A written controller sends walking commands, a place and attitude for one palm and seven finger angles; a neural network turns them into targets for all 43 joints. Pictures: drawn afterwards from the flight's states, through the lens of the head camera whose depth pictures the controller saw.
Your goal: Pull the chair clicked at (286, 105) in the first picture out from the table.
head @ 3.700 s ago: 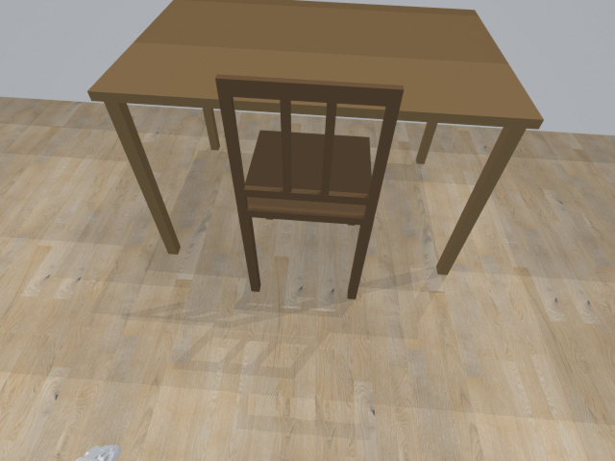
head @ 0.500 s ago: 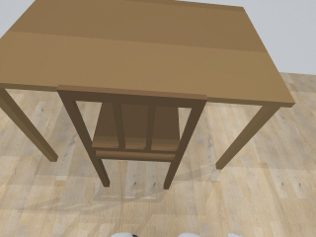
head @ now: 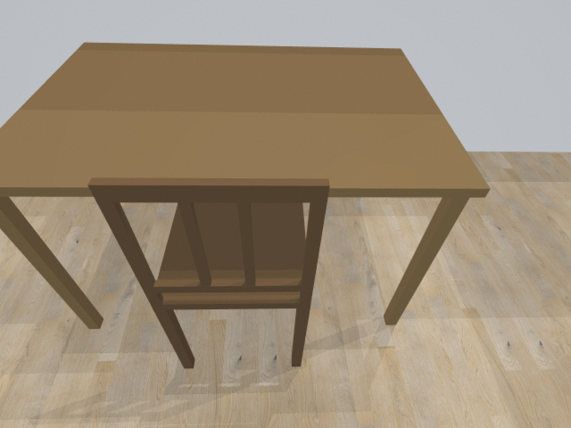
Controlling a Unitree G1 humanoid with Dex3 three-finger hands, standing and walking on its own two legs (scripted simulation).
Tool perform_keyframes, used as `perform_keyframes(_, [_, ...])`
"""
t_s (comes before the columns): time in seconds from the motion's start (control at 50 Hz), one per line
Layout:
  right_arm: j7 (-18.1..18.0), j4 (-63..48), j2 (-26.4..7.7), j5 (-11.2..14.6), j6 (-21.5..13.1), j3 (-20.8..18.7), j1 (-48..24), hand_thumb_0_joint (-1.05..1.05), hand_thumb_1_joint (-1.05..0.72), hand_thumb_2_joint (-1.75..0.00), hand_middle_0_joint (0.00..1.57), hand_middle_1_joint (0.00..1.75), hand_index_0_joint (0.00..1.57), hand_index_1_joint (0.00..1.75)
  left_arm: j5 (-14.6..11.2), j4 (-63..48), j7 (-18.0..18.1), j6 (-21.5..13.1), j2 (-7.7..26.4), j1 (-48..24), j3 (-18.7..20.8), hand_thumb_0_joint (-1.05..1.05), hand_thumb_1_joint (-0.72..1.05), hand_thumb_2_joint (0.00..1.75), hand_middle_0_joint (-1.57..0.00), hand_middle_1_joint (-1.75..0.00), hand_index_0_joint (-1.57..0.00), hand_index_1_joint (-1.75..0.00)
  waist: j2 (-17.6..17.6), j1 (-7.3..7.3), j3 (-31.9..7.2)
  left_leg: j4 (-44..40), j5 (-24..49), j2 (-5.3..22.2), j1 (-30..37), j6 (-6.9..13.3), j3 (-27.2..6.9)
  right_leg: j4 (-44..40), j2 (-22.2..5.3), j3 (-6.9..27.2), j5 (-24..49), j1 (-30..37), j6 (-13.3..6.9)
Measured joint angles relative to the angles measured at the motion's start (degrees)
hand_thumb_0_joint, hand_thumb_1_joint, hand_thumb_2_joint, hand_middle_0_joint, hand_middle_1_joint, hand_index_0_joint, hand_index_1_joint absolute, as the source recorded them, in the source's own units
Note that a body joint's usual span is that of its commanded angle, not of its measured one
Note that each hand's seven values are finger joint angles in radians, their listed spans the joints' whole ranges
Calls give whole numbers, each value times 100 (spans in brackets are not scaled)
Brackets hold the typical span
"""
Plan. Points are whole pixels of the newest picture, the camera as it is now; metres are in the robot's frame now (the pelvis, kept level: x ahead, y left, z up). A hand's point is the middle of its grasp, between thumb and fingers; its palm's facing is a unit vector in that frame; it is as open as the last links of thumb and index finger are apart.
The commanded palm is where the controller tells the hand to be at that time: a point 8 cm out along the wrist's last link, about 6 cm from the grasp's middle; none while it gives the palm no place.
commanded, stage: come to a stop and stand still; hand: left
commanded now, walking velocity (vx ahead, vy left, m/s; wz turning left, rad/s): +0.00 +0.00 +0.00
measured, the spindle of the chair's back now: (197, 247) +0.48 +0.20 -0.10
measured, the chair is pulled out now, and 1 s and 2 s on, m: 0.00 0.00 0.00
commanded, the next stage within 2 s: look again from close up in 0.94 s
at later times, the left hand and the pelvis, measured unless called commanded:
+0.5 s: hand out of the picture -0.01 +0.14 -0.18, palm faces +0.06 -0.98 -0.16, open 7.4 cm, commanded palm none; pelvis +0.03 -0.01 +0.00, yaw +0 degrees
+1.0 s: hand out of the picture +0.02 +0.16 -0.18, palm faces +0.04 -0.98 -0.19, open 7.4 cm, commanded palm none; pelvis +0.05 -0.01 +0.00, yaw +0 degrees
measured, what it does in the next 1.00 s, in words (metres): stands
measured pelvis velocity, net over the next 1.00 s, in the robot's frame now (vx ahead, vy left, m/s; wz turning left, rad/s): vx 0.05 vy -0.01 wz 0.01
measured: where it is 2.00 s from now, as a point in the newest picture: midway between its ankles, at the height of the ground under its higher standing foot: outside the picture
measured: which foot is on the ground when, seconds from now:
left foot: down 0.00-1.00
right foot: down 0.00-1.00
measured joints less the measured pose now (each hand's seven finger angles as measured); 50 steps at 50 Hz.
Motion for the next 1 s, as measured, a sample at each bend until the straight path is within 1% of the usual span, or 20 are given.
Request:
perform_keyframes(0.16, [-34, 86, 239, -5, -34, 49, 181, 1, -92, -90, 19, 30, 20, 30, -8, 50, 13, -35, -113, 40, 17, 0, 91, 90, -20, -30, -20, -30, -48, -1, 86, 34, -39, -3, -54, -28, -54, 1, 8, -50, -44, -20, -31])
perform_keyframes(0.26, [-48, 59, 375, 5, -94, 68, 98, 1, -91, -90, 20, 30, 20, 30, -9, 84, 36, -61, -141, 95, 29, 0, 91, 90, -20, -30, -20, -30, -46, 27, 100, 82, -117, -7, -61, -34, -55, -24, 4, -50, -85, 8, -35])
perform_keyframes(0.36, [-66, 2, 429, 9, -151, 84, -91, 1, -91, -90, 20, 30, 20, 30, -1, 98, 61, -86, -160, 140, 39, 0, 91, 90, -20, -30, -20, -30, -22, 78, 86, 130, -208, -14, -30, -34, -45, -67, -4, -40, -125, 80, -30])
perform_keyframes(0.38, [-92, 18, 409, -18, -136, 96, -125, 1, -92, -90, 20, 30, 20, 30, 0, 99, 66, -91, -163, 144, 39, 0, 91, 90, -20, -30, -20, -30, -17, 88, 83, 140, -227, -21, -20, -33, -49, -74, -10, -44, -136, 102, -28])
perform_keyframes(0.46, [-97, 29, 289, 3, -139, 74, -209, 3, -94, -90, 20, 30, 20, 30, 9, 83, 79, -110, -163, 163, 33, 0, 91, 90, -20, -30, -20, -30, -19, 135, 76, 165, -295, -42, 26, -31, -45, -97, -31, -43, -181, 170, -21])
perform_keyframes(0.62, [-104, -71, 122, 16, -179, 66, -409, 2, -93, -90, 20, 30, 20, 30, 20, 95, 78, -120, -110, 137, 27, 0, 91, 90, -20, -30, -20, -30, -81, 146, 90, 171, -380, -41, 101, -52, -36, -180, -32, -32, -214, 284, -30])
perform_keyframes(1.0, [-103, -126, 26, 13, -180, 123, -639, 1, -93, -90, 20, 30, 20, 30, 28, 65, 59, -118, 42, -11, 30, 0, 91, 90, -20, -30, -20, -30, -79, 169, 92, 156, -489, -53, 262, -72, -20, -331, -44, -16, -245, 501, -37])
